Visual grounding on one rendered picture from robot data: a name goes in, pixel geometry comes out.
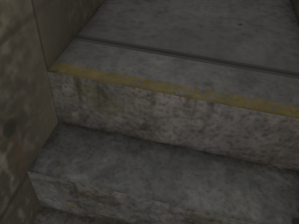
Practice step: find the stairs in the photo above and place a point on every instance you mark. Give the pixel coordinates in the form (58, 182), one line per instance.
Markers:
(123, 155)

